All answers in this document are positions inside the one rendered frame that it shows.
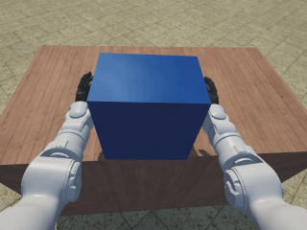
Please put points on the right robot forearm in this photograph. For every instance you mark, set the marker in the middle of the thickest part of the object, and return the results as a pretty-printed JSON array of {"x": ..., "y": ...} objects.
[{"x": 227, "y": 142}]

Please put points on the left robot forearm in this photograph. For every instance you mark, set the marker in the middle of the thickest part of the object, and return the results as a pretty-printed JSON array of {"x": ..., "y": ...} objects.
[{"x": 72, "y": 138}]

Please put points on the robot right hand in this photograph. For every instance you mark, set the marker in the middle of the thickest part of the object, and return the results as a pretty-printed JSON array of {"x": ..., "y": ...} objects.
[{"x": 212, "y": 91}]

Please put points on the robot right upper arm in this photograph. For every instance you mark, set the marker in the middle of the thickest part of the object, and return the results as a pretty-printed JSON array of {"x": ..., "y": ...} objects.
[{"x": 256, "y": 190}]

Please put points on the robot left upper arm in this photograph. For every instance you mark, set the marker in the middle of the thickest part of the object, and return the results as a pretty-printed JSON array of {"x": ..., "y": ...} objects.
[{"x": 49, "y": 185}]

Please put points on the carton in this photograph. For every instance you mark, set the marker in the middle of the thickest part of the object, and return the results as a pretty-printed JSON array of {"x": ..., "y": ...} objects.
[{"x": 147, "y": 107}]

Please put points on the robot left hand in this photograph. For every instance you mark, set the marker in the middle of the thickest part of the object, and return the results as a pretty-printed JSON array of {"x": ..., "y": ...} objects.
[{"x": 84, "y": 87}]

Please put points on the pedestal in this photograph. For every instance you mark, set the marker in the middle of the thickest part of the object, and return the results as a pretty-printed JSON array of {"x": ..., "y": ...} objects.
[{"x": 265, "y": 111}]

